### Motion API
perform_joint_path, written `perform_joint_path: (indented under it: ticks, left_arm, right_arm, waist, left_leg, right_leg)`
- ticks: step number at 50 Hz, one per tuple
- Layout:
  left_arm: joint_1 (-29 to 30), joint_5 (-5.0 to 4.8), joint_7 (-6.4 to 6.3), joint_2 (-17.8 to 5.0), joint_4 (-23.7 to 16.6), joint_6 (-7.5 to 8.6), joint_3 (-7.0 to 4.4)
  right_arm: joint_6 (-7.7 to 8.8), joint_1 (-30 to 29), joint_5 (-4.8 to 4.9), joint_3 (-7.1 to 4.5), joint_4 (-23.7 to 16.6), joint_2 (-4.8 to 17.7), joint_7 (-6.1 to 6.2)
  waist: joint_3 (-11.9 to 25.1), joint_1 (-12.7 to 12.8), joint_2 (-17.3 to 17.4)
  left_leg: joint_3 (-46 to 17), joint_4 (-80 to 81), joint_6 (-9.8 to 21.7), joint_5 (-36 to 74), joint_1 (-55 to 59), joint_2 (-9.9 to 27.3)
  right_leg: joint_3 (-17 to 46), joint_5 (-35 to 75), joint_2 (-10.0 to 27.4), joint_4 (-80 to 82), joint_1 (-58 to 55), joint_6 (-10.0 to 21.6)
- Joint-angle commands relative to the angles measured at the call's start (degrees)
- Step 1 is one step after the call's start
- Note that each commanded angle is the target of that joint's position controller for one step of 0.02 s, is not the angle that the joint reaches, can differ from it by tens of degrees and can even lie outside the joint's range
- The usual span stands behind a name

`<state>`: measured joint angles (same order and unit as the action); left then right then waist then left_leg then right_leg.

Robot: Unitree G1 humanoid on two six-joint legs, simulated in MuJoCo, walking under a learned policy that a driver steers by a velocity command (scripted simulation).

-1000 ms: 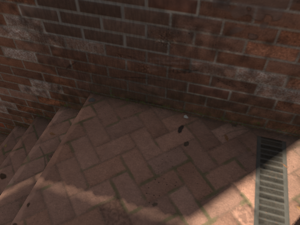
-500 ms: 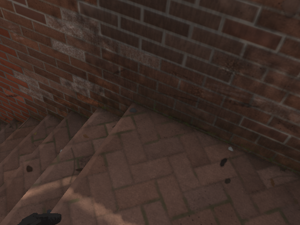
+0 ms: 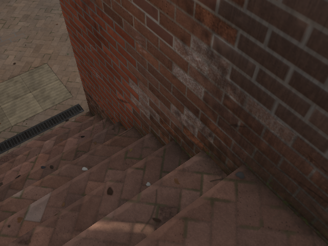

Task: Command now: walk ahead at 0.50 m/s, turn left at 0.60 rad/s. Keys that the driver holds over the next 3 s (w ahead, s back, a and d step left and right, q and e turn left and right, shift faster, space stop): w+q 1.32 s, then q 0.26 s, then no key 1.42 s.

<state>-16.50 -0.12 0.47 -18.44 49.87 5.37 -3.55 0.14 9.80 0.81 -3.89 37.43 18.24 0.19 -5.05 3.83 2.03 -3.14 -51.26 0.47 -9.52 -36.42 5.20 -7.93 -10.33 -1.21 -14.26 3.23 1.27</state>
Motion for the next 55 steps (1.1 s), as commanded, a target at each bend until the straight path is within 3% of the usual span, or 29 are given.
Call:
perform_joint_path:
  ticks: [1,6,8,9,10,11,12,13,14,15,18,22,26,29,30,31,33,34,35,36,37,38,41,43,46,48,51,53,55]
  left_arm:
    - [4.87,-0.35,0.42,-8.32,-4.36,1.05,-1.36]
    - [0.85,-0.83,-0.28,-11.34,-2.14,-1.33,-1.79]
    - [2.12,-1.43,-0.97,-13.0,-3.06,-2.37,-2.24]
    - [2.82,-1.53,-1.38,-12.16,-3.6,-2.95,-1.84]
    - [0.61,0.66,-1.51,-9.09,-5.21,-2.71,-0.71]
    - [-4.29,2.43,-0.28,-2.31,-8.97,-0.94,1.34]
    - [0.01,-0.48,0.58,-8.32,-9.3,0.98,0.21]
    - [3.06,-1.91,0.51,-10.46,-10.13,1.54,-0.33]
    - [3.45,-1.27,-0.2,-10.2,-10.1,1.69,-0.35]
    - [3.08,-0.1,-0.91,-9.8,-9.65,1.3,-0.4]
    - [1.7,0.68,-1.49,-8.75,-10.13,-1.0,-0.5]
    - [6.85,1.34,-2.04,-6.05,-12.12,-1.83,0.46]
    - [9.97,1.34,-0.04,-4.12,-13.46,-1.01,1.3]
    - [5.18,0.43,0.89,-8.66,-12.32,0.32,-0.63]
    - [5.13,0.66,0.99,-8.79,-12.9,0.58,-0.85]
    - [7.6,0.73,0.6,-7.64,-14.95,0.92,-0.28]
    - [1.17,1.25,0.47,-7.99,-14.82,1.34,-1.06]
    - [-8.01,1.32,0.8,-10.39,-12.2,1.6,-2.18]
    - [-8.39,1.89,0.78,-13.08,-12.49,1.15,-2.73]
    - [-4.84,0.1,0.9,-12.24,-12.28,0.25,-2.49]
    - [-4.73,-1.82,0.79,-8.68,-12.1,0.05,-1.81]
    - [-4.78,-1.68,0.84,-6.53,-12.69,-0.05,-1.23]
    - [-4.05,0.45,0.04,-8.41,-10.87,-1.07,-1.16]
    - [-6.1,1.57,-0.03,-9.16,-8.76,-0.86,-1.23]
    - [-8.47,-0.1,-1.22,-7.63,-7.41,0.21,-1.13]
    - [-6.01,-0.3,-3.02,-7.15,-8.75,0.85,-0.77]
    - [-7.92,-0.43,-3.73,-6.52,-7.51,-0.57,-0.78]
    - [-8.1,0.5,-2.76,-5.21,-7.6,-0.74,-0.56]
    - [-11.36,-1.46,-2.55,-2.23,-6.13,-2.9,0.0]
  right_arm:
    - [0.47,-0.08,-0.33,0.32,-4.47,0.71,-0.85]
    - [0.45,-5.2,0.17,-0.72,-9.28,3.0,-3.25]
    - [0.14,1.73,-0.09,-2.29,-8.54,5.81,-3.61]
    - [0.0,12.29,0.26,-3.95,-5.81,7.96,-3.35]
    - [-0.5,19.51,0.93,-5.65,-4.01,13.42,-2.05]
    - [0.42,14.7,0.52,-5.11,-7.03,18.47,-1.79]
    - [1.94,15.05,-0.52,-4.23,-8.73,13.43,-2.28]
    - [2.78,13.49,-0.94,-3.34,-7.85,10.74,-2.45]
    - [2.73,10.39,-0.46,-2.69,-8.0,9.15,-2.29]
    - [2.52,6.95,-0.92,-1.99,-8.86,7.63,-2.09]
    - [2.52,3.98,-1.41,-1.38,-9.07,6.88,-0.8]
    - [1.83,6.86,-0.77,-1.59,-6.6,7.9,0.68]
    - [-0.44,8.79,-0.61,-1.52,-4.47,7.95,1.6]
    - [0.45,4.58,-2.11,-1.29,-6.07,8.37,0.98]
    - [0.56,3.56,-1.63,-0.96,-6.74,7.62,0.72]
    - [0.22,3.63,0.6,-0.75,-6.99,6.27,0.85]
    - [-0.51,1.41,1.06,-0.28,-7.2,5.78,0.51]
    - [-0.61,-0.38,1.05,0.14,-7.85,4.76,0.72]
    - [-0.77,8.04,1.42,0.67,-7.06,2.08,0.97]
    - [-0.58,13.51,1.41,1.09,-6.52,0.89,1.38]
    - [-0.23,8.9,1.83,-0.23,-6.63,5.56,1.7]
    - [-0.83,3.62,1.46,-0.8,-7.47,7.56,2.08]
    - [-2.19,1.98,0.1,-0.23,-8.66,4.54,1.72]
    - [-2.96,4.63,0.05,-0.5,-7.46,3.81,1.41]
    - [-2.43,-1.38,0.78,-1.15,-7.75,4.29,0.12]
    - [-2.23,-3.61,-0.33,-1.18,-8.15,3.81,-1.77]
    - [-2.35,-4.26,1.62,0.3,-7.62,-1.66,-3.88]
    - [-2.97,2.7,2.05,-1.66,-2.61,1.24,-3.97]
    - [-2.24,1.91,1.61,-0.95,-1.28,-0.42,-2.9]
  waist:
    - [2.16,-1.74,-5.07]
    - [1.82,-2.08,-6.85]
    - [5.42,-6.81,-7.34]
    - [10.41,-12.67,-5.61]
    - [14.69,-14.22,6.45]
    - [21.28,-5.6,17.68]
    - [25.66,-10.13,11.58]
    - [16.71,-9.43,6.78]
    - [11.78,-7.06,0.37]
    - [9.34,-4.9,-0.26]
    - [7.95,-1.91,1.72]
    - [6.29,-3.52,1.11]
    - [9.12,-5.46,3.47]
    - [10.58,-2.5,4.18]
    - [9.58,-2.21,4.35]
    - [6.14,-3.17,4.68]
    - [9.12,0.84,7.16]
    - [12.14,5.12,2.24]
    - [14.03,-0.39,-11.52]
    - [10.67,-5.0,-24.25]
    - [4.93,-3.84,-18.27]
    - [2.48,-1.56,-9.79]
    - [4.54,-2.63,-2.91]
    - [6.09,-2.72,-6.49]
    - [2.09,-0.74,-8.26]
    - [1.22,-1.47,-8.05]
    - [2.08,0.61,-8.46]
    - [4.78,-1.7,-8.99]
    - [1.82,-0.07,-6.02]
  left_leg:
    - [1.08,8.43,0.65,11.66,4.74,0.28]
    - [4.16,13.17,3.27,5.26,7.35,-3.17]
    - [7.36,13.93,5.73,-2.0,15.68,-7.04]
    - [7.34,17.93,7.9,1.93,29.5,-9.53]
    - [-7.59,20.64,11.5,7.5,44.8,-1.22]
    - [-40.29,27.77,22.52,3.54,57.94,10.97]
    - [-46.06,33.62,24.03,-3.34,56.84,13.89]
    - [-36.57,32.74,21.0,1.01,49.65,12.09]
    - [-29.29,31.65,18.42,7.89,40.24,9.2]
    - [-23.77,31.48,16.78,15.38,32.63,6.5]
    - [-19.31,34.46,16.05,20.27,24.1,2.89]
    - [-14.83,33.11,14.16,22.82,21.35,-0.84]
    - [-16.84,28.59,12.9,19.82,21.72,-2.16]
    - [-23.61,24.07,14.86,19.15,22.12,0.87]
    - [-24.64,22.7,14.88,20.38,22.39,0.9]
    - [-26.16,21.9,13.81,20.56,25.86,1.05]
    - [-25.52,13.4,11.04,33.81,26.54,-1.29]
    - [-21.65,0.97,8.49,30.51,21.32,-5.49]
    - [-17.4,-13.39,5.36,7.6,12.92,-12.49]
    - [-12.68,-22.5,3.49,-25.33,-3.57,-16.29]
    - [-10.6,-26.17,2.39,-24.72,-12.97,-11.15]
    - [-9.55,-26.83,1.71,-21.3,-13.65,-8.55]
    - [-6.4,-22.19,1.5,-10.38,-6.78,-4.58]
    - [-5.61,-25.3,2.6,-1.47,-6.43,-5.08]
    - [-8.27,-11.17,3.6,15.52,-12.97,-5.03]
    - [-3.15,5.21,2.49,35.17,1.43,-7.75]
    - [2.16,13.86,1.25,37.74,12.35,-7.86]
    - [0.7,5.24,3.46,43.59,11.77,-6.01]
    - [2.3,26.89,4.15,33.39,12.28,-3.84]
  right_leg:
    - [4.1,13.96,15.29,6.1,3.2,8.98]
    - [0.0,23.23,16.28,-0.59,-1.86,5.76]
    - [-2.18,39.1,15.81,-13.49,-1.91,4.23]
    - [-3.62,41.11,14.27,-26.65,2.92,2.66]
    - [-4.5,16.13,10.17,-47.07,17.33,-0.27]
    - [4.94,-26.04,-1.35,-65.7,38.64,-2.84]
    - [14.35,-21.7,0.4,-71.05,43.89,-1.93]
    - [13.73,-16.46,2.87,-68.27,46.3,-1.06]
    - [13.33,-12.06,5.21,-64.24,42.4,-1.12]
    - [13.0,-8.92,6.57,-60.47,38.36,-1.55]
    - [12.8,-3.97,7.57,-52.47,32.1,-2.6]
    - [11.94,4.89,5.63,-35.23,30.55,-3.68]
    - [10.78,13.78,2.3,-27.78,25.3,-2.4]
    - [12.58,12.91,2.1,-36.95,23.01,-0.71]
    - [12.02,8.01,1.92,-37.21,23.02,-0.35]
    - [14.13,0.34,3.23,-29.46,25.95,-0.12]
    - [13.14,-1.49,2.17,-21.53,14.4,0.59]
    - [12.44,4.22,3.26,-17.83,3.64,2.33]
    - [27.27,11.96,12.34,-12.47,-2.87,8.87]
    - [43.38,13.2,20.52,-7.7,-4.47,16.47]
    - [46.92,3.43,24.54,-6.86,-1.8,17.12]
    - [42.62,0.09,23.52,-7.6,2.12,16.27]
    - [29.07,0.18,19.63,-10.14,11.13,12.07]
    - [24.4,2.41,19.08,-12.09,12.47,11.51]
    - [17.23,-13.0,15.32,-18.93,11.33,5.63]
    - [8.87,-15.71,12.05,-21.79,23.7,3.31]
    - [4.33,-18.42,12.4,-29.04,26.24,1.81]
    - [6.71,-18.82,16.35,-40.3,23.34,1.14]
    - [3.64,-11.66,14.75,-48.69,16.32,-1.68]
